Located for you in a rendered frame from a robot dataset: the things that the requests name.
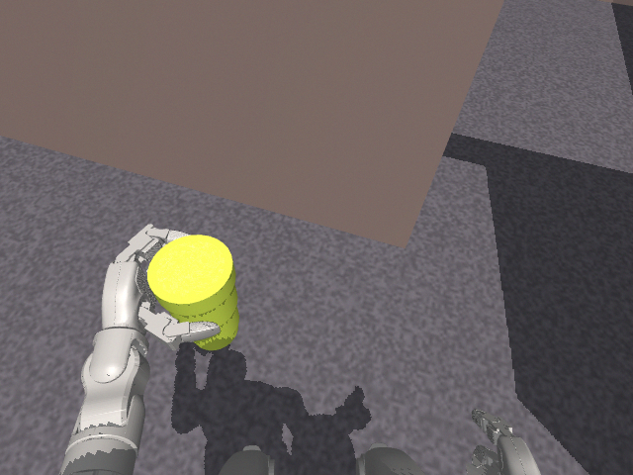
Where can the right robot hand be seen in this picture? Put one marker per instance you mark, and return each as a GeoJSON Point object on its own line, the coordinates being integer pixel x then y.
{"type": "Point", "coordinates": [513, 456]}

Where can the left robot hand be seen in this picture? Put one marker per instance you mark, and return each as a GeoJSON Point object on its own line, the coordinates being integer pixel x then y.
{"type": "Point", "coordinates": [127, 300]}

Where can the cup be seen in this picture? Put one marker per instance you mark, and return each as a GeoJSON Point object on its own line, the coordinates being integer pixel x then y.
{"type": "Point", "coordinates": [193, 278]}

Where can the left robot arm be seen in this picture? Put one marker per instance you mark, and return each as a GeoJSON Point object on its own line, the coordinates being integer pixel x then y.
{"type": "Point", "coordinates": [106, 436]}

